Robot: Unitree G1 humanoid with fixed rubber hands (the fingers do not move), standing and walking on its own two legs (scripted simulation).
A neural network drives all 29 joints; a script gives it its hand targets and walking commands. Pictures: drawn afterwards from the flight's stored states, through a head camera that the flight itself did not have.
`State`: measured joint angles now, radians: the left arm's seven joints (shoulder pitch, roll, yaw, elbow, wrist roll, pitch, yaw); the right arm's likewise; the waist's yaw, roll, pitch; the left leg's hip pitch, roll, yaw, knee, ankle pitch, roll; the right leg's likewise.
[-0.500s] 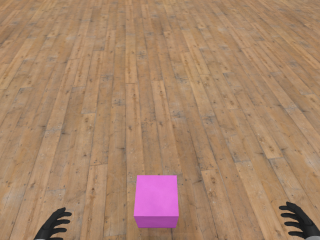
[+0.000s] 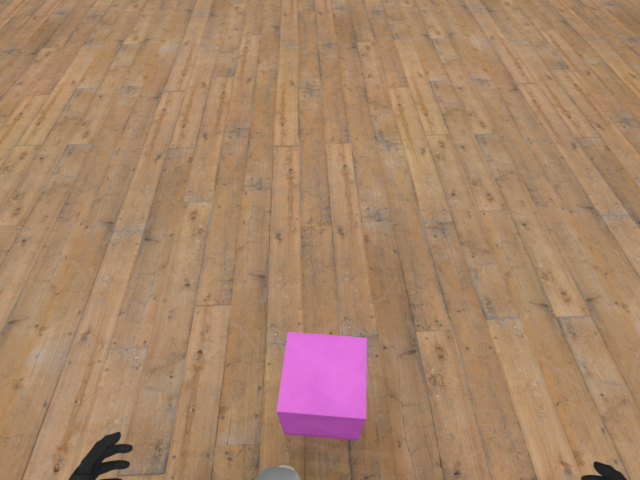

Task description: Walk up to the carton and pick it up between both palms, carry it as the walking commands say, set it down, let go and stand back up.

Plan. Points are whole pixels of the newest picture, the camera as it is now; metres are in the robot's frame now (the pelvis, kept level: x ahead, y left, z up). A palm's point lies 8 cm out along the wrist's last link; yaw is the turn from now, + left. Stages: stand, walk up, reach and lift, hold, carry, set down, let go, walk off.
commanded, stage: walk up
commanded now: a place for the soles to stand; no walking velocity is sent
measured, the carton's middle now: (323, 387) +0.42 +0.03 -0.63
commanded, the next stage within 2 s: reach and lift in 1.32 s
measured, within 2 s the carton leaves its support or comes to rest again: neither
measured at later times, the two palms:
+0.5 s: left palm out of the picture +0.09 +0.33 -0.09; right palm out of the picture +0.14 -0.32 -0.07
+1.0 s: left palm out of the picture +0.09 +0.33 -0.09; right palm out of the picture +0.14 -0.30 -0.08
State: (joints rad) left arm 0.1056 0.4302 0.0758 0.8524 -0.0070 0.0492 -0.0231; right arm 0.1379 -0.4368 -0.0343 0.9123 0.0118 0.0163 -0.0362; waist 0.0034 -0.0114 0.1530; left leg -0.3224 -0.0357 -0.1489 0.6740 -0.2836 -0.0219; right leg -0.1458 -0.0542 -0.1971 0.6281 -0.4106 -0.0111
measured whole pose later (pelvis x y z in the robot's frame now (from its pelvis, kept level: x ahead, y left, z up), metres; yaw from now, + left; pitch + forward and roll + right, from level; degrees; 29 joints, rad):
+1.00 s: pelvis +0.02 +0.00 +0.01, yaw +3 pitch -4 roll -1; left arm 0.16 0.43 0.07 0.89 -0.01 0.01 -0.01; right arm 0.11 -0.39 -0.02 0.96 0.00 0.02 -0.02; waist 0.03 -0.01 0.11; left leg -0.26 -0.04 -0.12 0.59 -0.25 0.00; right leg -0.05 -0.06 -0.23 0.51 -0.38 0.00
